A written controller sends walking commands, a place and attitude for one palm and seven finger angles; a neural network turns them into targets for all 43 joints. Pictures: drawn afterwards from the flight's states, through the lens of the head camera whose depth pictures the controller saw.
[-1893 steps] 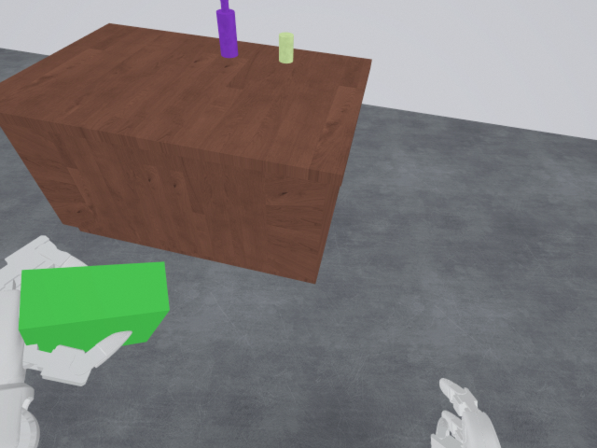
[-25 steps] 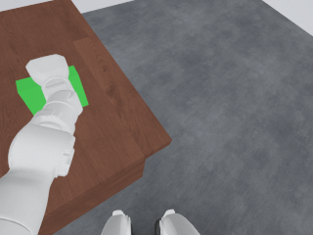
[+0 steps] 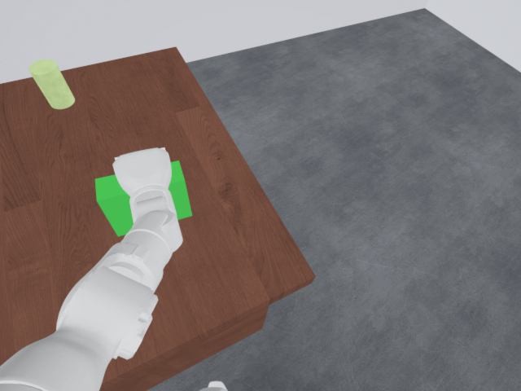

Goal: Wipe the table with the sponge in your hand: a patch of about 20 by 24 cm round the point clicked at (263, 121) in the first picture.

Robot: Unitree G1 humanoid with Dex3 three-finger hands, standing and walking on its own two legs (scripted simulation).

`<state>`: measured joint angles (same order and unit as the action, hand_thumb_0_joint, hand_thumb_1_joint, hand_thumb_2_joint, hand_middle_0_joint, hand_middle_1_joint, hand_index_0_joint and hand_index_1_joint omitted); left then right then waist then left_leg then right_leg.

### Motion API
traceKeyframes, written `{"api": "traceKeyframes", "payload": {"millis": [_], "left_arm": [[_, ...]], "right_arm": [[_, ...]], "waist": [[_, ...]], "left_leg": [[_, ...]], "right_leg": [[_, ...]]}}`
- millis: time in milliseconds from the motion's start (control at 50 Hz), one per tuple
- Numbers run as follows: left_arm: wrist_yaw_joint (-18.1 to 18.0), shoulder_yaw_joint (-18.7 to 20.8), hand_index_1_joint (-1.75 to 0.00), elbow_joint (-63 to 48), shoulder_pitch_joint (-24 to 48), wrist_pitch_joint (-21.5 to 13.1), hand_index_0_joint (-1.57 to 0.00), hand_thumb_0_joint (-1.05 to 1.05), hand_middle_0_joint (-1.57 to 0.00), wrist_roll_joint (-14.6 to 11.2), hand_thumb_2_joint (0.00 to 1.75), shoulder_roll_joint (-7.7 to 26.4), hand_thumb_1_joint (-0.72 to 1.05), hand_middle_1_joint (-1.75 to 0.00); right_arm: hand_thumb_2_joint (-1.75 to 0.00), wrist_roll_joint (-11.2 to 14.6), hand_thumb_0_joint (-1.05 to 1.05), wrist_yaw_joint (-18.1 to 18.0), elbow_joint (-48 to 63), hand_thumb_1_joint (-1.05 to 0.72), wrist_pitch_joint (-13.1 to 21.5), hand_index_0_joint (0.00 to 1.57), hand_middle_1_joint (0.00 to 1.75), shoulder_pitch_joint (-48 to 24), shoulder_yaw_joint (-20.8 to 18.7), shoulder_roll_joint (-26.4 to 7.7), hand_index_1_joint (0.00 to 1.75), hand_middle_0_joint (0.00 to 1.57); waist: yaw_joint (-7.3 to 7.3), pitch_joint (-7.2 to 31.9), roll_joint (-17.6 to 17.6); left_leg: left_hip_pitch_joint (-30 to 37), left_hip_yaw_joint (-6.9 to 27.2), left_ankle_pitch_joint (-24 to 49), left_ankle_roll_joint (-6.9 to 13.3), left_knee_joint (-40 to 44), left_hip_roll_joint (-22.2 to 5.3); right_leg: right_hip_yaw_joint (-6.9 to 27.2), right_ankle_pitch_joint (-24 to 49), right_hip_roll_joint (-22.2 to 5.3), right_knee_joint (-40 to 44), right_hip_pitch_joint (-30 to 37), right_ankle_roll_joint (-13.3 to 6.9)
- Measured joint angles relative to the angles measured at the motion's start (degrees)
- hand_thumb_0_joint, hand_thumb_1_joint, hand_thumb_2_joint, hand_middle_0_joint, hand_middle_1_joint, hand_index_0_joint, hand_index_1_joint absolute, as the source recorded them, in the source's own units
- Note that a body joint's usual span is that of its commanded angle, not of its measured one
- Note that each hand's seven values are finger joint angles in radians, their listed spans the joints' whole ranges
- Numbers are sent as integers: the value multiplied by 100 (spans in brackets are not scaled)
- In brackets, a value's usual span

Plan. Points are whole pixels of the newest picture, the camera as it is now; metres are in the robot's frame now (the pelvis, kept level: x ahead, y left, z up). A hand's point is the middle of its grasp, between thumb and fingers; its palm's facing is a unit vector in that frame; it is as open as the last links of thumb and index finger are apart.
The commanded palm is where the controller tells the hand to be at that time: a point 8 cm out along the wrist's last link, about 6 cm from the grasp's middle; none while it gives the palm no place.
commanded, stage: wipe back along the third lane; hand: left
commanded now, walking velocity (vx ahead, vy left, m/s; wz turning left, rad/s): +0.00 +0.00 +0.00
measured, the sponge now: (150, 205) +0.44 +0.21 -0.04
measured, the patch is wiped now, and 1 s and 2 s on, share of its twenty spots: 1.00 1.00 1.00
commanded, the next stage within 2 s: none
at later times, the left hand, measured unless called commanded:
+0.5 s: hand (162, 221) +0.38 +0.17 +0.00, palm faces -0.08 -0.01 -1.00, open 9.1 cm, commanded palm +0.34 +0.14 +0.02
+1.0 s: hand (170, 242) +0.35 +0.15 +0.00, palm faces -0.08 -0.01 -1.00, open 9.1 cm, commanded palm +0.30 +0.13 +0.03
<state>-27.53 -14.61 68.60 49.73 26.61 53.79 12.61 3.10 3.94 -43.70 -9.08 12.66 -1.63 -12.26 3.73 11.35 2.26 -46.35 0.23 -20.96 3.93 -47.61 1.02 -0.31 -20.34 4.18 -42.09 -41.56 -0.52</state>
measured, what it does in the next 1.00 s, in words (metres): stands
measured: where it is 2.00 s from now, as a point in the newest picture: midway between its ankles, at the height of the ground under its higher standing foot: outside the picture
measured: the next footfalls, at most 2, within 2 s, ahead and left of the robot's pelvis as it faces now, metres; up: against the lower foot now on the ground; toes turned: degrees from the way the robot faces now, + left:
none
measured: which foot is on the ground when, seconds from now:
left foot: down 0.00-1.00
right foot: down 0.00-1.00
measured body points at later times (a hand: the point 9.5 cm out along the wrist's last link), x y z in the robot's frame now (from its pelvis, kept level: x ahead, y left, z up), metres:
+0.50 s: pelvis +0.01 -0.01 +0.02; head +0.04 +0.00 +0.47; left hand +0.38 +0.17 +0.05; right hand +0.19 -0.24 -0.10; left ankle +0.01 +0.07 -0.70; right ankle -0.01 -0.12 -0.70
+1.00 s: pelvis -0.01 -0.03 +0.02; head +0.01 -0.04 +0.47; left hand +0.34 +0.15 +0.05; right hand +0.13 -0.27 -0.11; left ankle +0.01 +0.07 -0.70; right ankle -0.01 -0.12 -0.70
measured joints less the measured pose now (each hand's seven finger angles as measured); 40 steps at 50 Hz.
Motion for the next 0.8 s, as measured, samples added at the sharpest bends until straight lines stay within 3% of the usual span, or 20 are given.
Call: {"api": "traceKeyframes", "payload": {"millis": [180, 360, 500, 800], "left_arm": [[-43, -301, -153, -638, -787, 126, -77, -1, -76, 51, 111, -398, -42, -154], [36, -553, -154, -1209, -1415, 297, -77, -1, -75, 158, 111, -633, -41, -154], [60, -678, -154, -1361, -1646, 367, -77, -1, -76, 192, 110, -722, -41, -154], [-96, -555, -153, -1223, -1782, 201, -79, -1, -77, 130, 110, -690, -42, -154]], "right_arm": [[-90, -2, 0, 59, 137, -91, -300, 20, 30, -445, -62, 21, 30, 20], [-90, -6, 0, 52, 271, -91, -558, 20, 30, -766, -49, 41, 30, 20], [-90, 18, 0, 2, 295, -91, -643, 20, 30, -805, -23, 54, 30, 20], [-90, 55, 1, -122, 132, -91, -586, 20, 30, -460, -29, 29, 30, 20]], "waist": [[-272, 61, -58], [-426, 25, -101], [-449, -47, -110], [-392, -131, -37]], "left_leg": [[643, 42, -16, -22, 356, 50], [1084, 82, 40, -57, 586, 80], [1254, 121, 109, -98, 643, 87], [1306, 91, 290, -187, 727, 26]], "right_leg": [[-19, -26, -44, 356, 655, -33], [-58, -10, -75, 537, 1086, -76], [-100, 15, -82, 543, 1243, -115], [-78, 148, -31, 491, 1213, -202]]}}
